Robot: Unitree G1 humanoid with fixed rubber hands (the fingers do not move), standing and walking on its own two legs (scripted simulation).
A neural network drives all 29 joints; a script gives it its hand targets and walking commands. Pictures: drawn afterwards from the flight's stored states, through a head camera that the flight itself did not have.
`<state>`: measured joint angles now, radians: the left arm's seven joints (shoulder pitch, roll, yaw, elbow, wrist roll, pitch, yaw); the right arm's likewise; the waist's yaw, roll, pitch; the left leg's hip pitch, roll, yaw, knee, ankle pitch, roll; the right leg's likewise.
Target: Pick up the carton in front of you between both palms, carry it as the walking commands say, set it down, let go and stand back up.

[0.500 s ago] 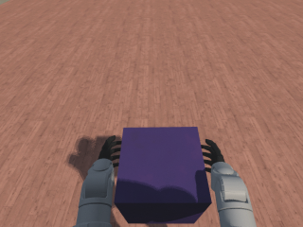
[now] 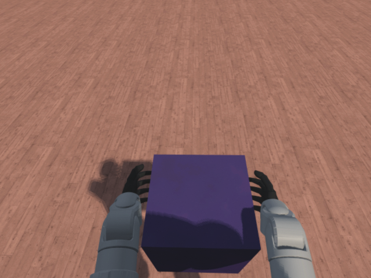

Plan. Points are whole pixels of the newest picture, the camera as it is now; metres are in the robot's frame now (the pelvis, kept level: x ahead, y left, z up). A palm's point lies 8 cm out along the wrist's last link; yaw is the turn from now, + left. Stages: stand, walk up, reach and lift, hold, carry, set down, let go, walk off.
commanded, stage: carry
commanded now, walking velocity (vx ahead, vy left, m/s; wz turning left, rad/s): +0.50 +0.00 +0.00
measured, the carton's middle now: (198, 217) +0.29 +0.00 -0.05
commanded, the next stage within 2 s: none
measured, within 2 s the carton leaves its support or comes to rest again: neither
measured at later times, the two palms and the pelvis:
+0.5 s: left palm (134, 133) +0.52 +0.19 +0.02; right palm (235, 139) +0.49 -0.10 +0.02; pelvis +0.22 +0.06 +0.01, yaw -4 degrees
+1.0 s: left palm (142, 101) +0.65 +0.19 +0.04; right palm (232, 104) +0.64 -0.11 +0.03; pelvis +0.36 +0.04 +0.00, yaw -1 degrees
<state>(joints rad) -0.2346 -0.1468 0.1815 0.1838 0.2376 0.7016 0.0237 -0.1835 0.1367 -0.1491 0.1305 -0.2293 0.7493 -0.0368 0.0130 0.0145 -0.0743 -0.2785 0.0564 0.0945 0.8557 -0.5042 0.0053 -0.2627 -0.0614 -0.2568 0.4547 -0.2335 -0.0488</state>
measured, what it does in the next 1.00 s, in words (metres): walks ahead: left foot, then right foot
